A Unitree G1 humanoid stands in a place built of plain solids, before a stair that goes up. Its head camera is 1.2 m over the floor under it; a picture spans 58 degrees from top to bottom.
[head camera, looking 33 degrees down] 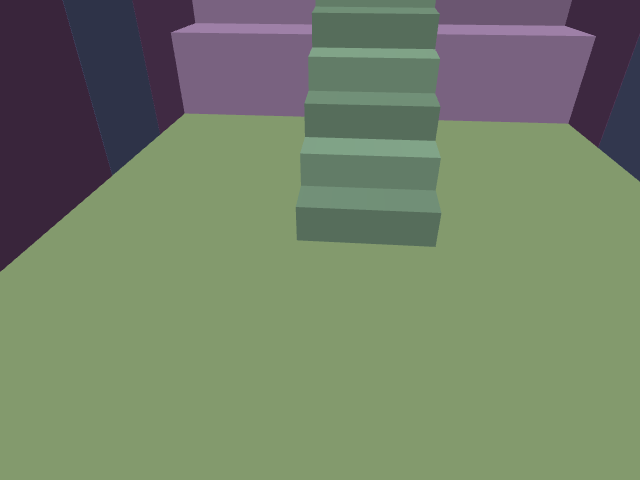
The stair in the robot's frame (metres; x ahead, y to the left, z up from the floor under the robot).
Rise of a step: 0.19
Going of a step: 0.21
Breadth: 0.69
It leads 5 degrees to the right of straight ahead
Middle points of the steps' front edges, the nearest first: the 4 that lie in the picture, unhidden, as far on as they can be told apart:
1.81 -0.23 0.19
2.03 -0.25 0.38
2.23 -0.26 0.57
2.44 -0.28 0.76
